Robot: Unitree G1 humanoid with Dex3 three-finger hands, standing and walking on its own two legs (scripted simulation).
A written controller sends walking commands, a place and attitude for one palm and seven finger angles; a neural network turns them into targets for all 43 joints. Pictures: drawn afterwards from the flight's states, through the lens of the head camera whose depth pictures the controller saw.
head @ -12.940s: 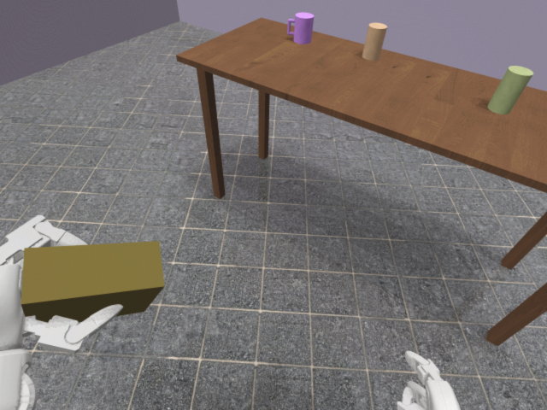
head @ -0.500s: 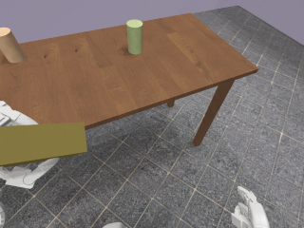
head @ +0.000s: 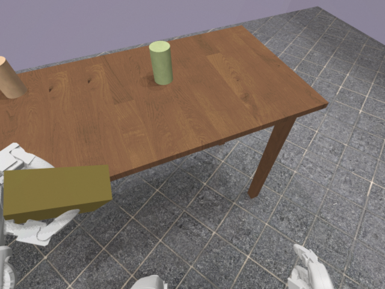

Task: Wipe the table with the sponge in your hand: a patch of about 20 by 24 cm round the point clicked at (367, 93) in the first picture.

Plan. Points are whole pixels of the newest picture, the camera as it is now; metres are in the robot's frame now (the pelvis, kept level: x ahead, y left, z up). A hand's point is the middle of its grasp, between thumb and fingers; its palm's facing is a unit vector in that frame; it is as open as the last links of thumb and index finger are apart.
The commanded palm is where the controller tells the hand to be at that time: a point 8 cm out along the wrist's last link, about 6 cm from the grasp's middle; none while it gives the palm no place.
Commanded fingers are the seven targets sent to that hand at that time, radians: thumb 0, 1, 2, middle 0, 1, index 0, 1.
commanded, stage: come to a stop and stand still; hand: left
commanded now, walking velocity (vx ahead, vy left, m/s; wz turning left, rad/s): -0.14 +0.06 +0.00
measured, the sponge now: (73, 193) +0.24 +0.20 +0.14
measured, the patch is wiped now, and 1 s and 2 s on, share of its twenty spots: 0.00 0.00 0.00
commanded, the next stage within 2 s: look again from close up in 0.88 s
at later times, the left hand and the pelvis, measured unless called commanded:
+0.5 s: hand (2, 176) +0.22 +0.26 +0.21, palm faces +0.50 -0.74 -0.45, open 9.4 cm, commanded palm +0.14 +0.25 +0.17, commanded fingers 0.00 0.10 1.30 -1.20 -1.60 -1.20 -1.60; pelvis -0.02 -0.02 -0.01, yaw -2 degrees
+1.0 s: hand (30, 216) +0.19 +0.23 +0.16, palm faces +0.38 -0.85 -0.36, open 9.4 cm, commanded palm +0.14 +0.27 +0.17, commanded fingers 0.00 0.10 1.30 -1.20 -1.60 -1.20 -1.60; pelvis -0.04 +0.00 +0.00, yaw -3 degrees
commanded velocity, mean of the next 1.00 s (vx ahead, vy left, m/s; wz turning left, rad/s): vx -0.02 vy -0.02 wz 0.00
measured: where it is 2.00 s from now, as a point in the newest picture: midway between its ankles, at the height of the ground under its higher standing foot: outside the picture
